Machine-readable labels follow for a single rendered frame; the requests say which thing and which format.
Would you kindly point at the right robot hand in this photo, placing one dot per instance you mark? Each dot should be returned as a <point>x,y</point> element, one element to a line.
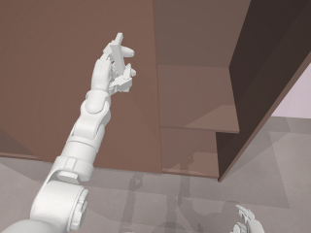
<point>252,225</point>

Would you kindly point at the left robot upper arm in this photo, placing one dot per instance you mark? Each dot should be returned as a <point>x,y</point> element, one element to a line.
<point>60,208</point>

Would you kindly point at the left robot forearm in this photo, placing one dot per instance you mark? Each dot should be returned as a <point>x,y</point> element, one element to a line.
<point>75,164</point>

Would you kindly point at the wardrobe door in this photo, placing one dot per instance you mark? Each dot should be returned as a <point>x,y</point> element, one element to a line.
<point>10,145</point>
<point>48,50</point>

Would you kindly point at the left robot hand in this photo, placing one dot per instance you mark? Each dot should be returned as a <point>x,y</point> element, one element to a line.
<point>105,74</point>

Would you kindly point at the handle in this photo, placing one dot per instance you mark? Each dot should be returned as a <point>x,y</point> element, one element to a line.
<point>118,57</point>

